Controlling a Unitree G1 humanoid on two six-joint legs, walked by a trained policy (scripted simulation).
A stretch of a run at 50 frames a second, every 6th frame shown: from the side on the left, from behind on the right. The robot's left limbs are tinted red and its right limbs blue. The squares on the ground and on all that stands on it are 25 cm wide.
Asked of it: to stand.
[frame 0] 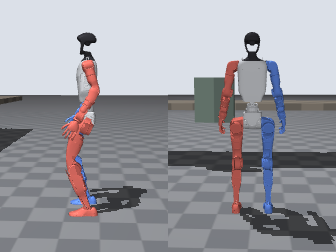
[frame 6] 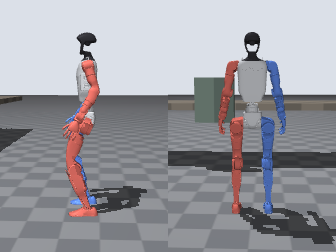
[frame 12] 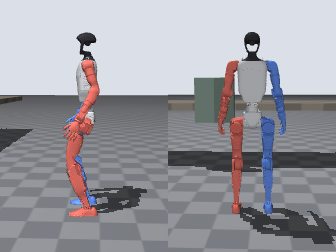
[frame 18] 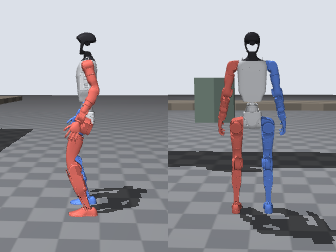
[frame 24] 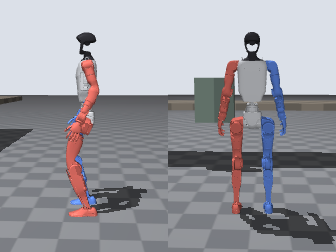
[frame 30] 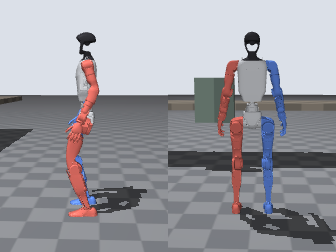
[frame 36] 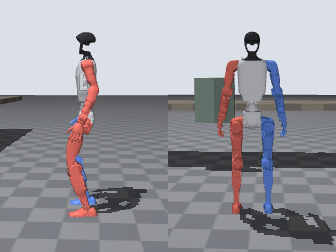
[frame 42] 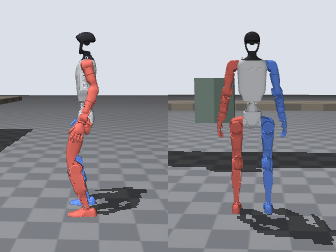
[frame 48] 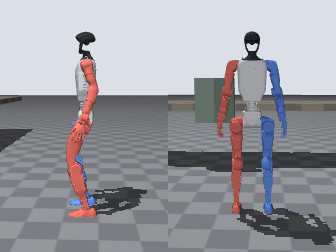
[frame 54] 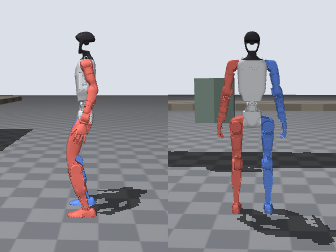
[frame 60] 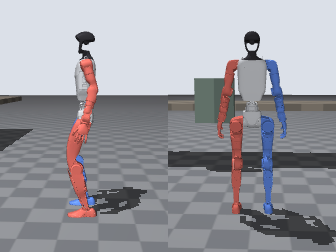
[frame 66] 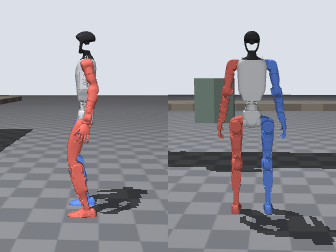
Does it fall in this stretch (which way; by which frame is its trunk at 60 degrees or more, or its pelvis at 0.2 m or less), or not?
no
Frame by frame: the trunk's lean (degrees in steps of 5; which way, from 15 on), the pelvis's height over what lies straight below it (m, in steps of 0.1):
0: 0, 0.8
6: 0, 0.8
12: 0, 0.8
18: 0, 0.8
24: 0, 0.8
30: 0, 0.8
36: 0, 0.8
42: 0, 0.8
48: 0, 0.8
54: 0, 0.8
60: 0, 0.8
66: 0, 0.8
